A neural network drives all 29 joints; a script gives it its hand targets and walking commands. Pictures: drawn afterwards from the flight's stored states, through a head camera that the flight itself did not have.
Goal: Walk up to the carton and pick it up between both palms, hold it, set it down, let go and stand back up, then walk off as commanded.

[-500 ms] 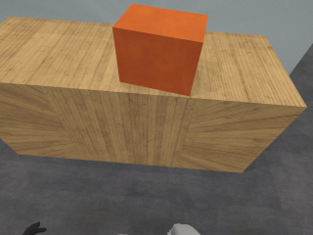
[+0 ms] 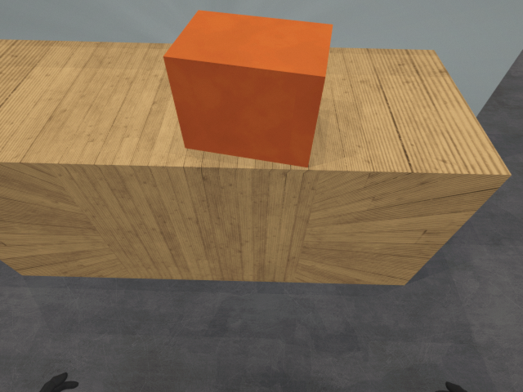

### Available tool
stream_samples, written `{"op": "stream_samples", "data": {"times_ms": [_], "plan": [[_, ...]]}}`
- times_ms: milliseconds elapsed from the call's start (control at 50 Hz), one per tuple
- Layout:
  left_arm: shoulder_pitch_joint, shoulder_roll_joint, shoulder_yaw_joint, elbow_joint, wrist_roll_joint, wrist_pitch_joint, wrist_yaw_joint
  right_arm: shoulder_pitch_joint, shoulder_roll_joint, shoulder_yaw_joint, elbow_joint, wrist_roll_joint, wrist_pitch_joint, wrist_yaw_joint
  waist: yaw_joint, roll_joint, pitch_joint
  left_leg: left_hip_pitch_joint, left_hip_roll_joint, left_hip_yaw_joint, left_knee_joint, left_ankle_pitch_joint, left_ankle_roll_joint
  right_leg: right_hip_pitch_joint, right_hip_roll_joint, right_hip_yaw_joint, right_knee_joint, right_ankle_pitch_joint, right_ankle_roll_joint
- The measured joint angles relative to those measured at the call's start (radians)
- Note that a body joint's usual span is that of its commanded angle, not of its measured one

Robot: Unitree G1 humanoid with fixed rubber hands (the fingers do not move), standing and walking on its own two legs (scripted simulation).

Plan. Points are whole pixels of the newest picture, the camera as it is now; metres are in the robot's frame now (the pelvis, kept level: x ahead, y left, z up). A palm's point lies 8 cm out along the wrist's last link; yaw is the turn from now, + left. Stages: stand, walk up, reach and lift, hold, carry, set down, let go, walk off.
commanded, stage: walk off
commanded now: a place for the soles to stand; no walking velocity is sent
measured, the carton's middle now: (254, 90) +0.73 +0.00 +0.03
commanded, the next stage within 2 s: stand in 0.48 s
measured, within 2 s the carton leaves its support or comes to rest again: neither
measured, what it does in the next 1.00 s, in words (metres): stands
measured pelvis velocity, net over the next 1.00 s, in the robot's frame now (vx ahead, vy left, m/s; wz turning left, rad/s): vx -0.02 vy -0.01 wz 0.00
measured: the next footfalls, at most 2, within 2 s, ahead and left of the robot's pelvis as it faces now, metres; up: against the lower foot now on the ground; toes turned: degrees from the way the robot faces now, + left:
none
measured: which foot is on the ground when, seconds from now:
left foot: down 0.00-1.00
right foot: down 0.00-1.00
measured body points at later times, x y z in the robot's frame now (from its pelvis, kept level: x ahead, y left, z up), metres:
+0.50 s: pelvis -0.01 +0.00 +0.00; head +0.00 +0.00 +0.45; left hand +0.11 +0.32 -0.09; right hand +0.10 -0.32 -0.09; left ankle +0.00 +0.13 -0.73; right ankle +0.00 -0.12 -0.73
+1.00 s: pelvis -0.02 -0.01 +0.00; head -0.02 -0.02 +0.45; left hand +0.09 +0.31 -0.09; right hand +0.12 -0.32 -0.09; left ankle +0.00 +0.13 -0.73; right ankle +0.00 -0.12 -0.73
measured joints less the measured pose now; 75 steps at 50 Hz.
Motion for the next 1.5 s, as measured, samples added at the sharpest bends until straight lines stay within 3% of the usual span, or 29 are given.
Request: {"op": "stream_samples", "data": {"times_ms": [40,100,1500], "plan": [[0.0,0.0,-0.002,0.0,0.0,0.0,-0.001,0.0,0.0,0.006,0.0,0.0,-0.007,0.0,0.0,-0.001,-0.01,0.0,0.001,-0.004,-0.003,-0.011,-0.001,0.0,0.0,0.0,-0.004,-0.062,0.0],[-0.001,0.0,-0.004,0.0,0.0,0.0,-0.004,-0.024,0.0,0.011,0.0,0.0,-0.008,0.0,0.0,-0.012,-0.014,0.0,0.0,0.006,-0.003,-0.015,-0.006,0.004,-0.008,0.003,-0.046,0.069,0.0],[-0.031,0.0,-0.013,0.098,0.0,0.0,-0.037,-0.092,0.0,0.068,0.048,0.0,-0.021,0.0,0.0,-0.008,-0.084,0.008,0.005,-0.005,-0.08,0.062,-0.006,0.005,-0.008,-0.006,-0.096,0.102,0.008]]}}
